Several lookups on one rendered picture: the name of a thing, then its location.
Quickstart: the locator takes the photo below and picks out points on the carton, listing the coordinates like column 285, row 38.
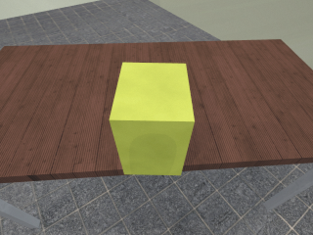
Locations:
column 152, row 118

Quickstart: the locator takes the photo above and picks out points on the table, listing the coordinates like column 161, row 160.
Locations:
column 252, row 102

